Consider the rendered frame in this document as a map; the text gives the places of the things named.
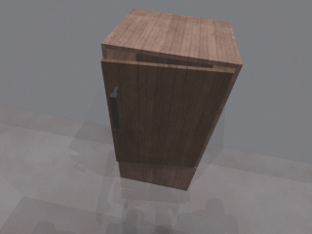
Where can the handle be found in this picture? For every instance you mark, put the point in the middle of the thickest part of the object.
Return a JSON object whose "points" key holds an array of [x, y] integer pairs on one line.
{"points": [[114, 103]]}

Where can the cupboard door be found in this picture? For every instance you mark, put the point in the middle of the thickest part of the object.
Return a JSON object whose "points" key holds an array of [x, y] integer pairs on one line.
{"points": [[167, 110]]}

